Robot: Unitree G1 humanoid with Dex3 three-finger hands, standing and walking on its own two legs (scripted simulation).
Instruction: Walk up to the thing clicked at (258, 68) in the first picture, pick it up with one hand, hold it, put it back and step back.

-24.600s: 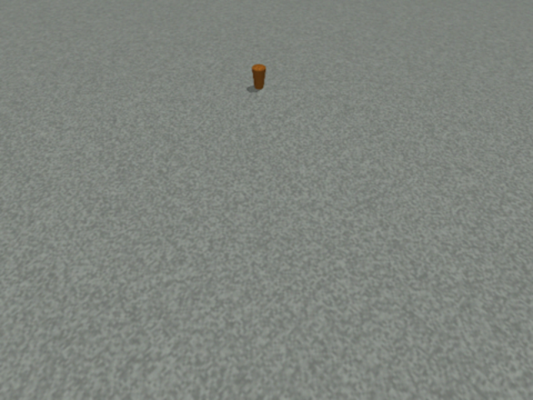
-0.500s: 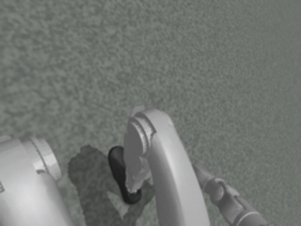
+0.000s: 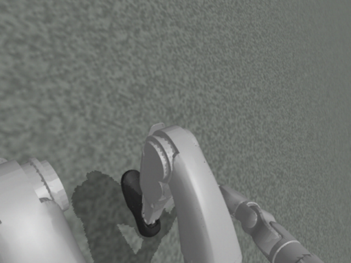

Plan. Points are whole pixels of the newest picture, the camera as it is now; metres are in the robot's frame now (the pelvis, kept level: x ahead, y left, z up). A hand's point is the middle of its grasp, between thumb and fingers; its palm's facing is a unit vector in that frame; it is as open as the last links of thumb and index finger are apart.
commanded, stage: open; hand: left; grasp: from the side
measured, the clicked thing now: out of the picture +0.45 +0.32 -0.22
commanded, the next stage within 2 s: withdraw in 0.20 s
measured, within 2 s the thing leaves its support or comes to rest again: rests again in 0.66 s
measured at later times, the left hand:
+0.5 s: hand out of the picture +0.45 +0.34 -0.17, palm faces +0.52 -0.85 +0.01, open 17.4 cm
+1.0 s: hand out of the picture +0.39 +0.41 -0.08, palm faces +0.44 -0.87 -0.24, open 17.4 cm
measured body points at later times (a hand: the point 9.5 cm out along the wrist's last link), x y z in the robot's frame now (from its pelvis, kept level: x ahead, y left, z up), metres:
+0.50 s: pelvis +0.00 +0.00 +0.00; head +0.24 +0.20 +0.32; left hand +0.42 +0.38 -0.17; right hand +0.17 -0.24 -0.03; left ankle +0.07 +0.13 -0.25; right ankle +0.14 -0.13 -0.25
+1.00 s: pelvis +0.00 -0.01 +0.03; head +0.20 +0.15 +0.40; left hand +0.36 +0.46 -0.06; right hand +0.18 -0.25 -0.04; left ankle +0.07 +0.13 -0.25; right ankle +0.14 -0.13 -0.25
